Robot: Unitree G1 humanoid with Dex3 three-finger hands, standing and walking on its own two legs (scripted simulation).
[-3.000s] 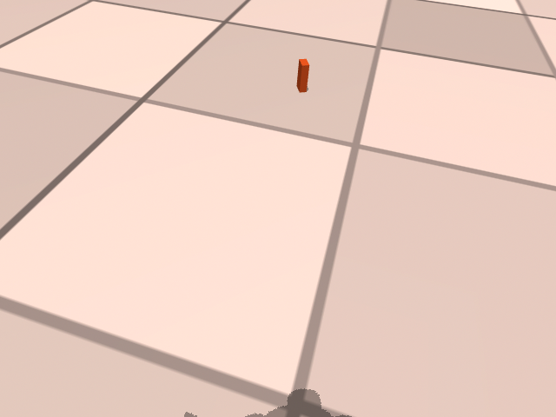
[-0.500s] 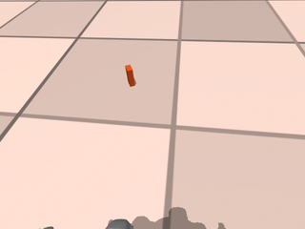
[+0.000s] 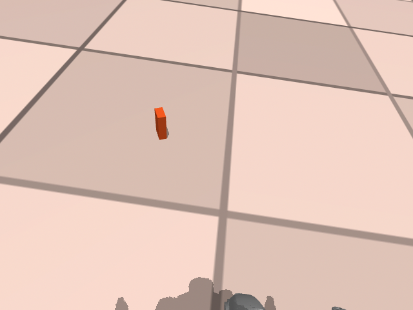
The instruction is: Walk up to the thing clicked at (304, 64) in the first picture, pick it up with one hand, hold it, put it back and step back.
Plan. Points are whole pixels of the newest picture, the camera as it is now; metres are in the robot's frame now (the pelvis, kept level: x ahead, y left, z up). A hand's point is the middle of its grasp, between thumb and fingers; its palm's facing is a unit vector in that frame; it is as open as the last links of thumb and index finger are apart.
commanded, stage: walk up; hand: left
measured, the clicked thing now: (160, 123) +1.26 +0.22 -0.68
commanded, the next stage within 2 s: none
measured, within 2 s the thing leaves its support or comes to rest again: neither
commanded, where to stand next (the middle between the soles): +0.89 +0.03 m, yaw -1 degrees
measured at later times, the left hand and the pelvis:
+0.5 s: hand (107, 240) +0.28 +0.21 -0.12, palm faces +0.01 -0.92 -0.40, open 7.4 cm; pelvis +0.22 -0.06 +0.00, yaw +0 degrees
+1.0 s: hand (96, 185) +0.45 +0.29 -0.16, palm faces +0.01 -0.95 -0.32, open 7.4 cm; pelvis +0.41 +0.02 +0.00, yaw +2 degrees
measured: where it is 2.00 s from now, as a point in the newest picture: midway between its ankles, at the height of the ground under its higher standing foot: (188, 201)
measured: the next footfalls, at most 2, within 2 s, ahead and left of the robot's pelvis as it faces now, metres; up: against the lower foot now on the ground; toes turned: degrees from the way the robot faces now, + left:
right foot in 0.24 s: +0.28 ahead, -0.15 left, +0.00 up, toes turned -6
left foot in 0.76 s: +0.48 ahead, +0.12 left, +0.00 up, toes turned +7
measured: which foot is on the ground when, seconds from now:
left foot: down 0.00-0.26, up 0.28-0.74, down 0.76-1.00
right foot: up 0.00-0.22, down 0.24-0.80, up 0.82-1.00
